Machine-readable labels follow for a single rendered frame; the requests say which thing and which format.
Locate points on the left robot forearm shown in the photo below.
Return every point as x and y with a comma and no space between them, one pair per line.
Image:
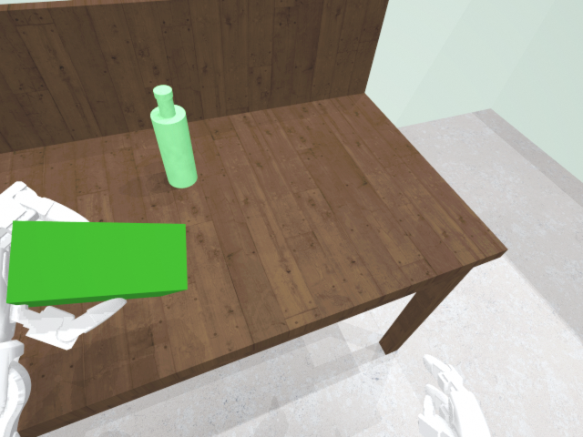
15,387

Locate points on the table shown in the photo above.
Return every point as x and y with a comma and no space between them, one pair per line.
310,206

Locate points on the robot right hand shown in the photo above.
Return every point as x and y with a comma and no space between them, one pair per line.
460,414

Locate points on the robot left hand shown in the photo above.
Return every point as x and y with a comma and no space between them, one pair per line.
52,326

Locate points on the sponge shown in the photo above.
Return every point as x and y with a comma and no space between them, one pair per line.
60,262

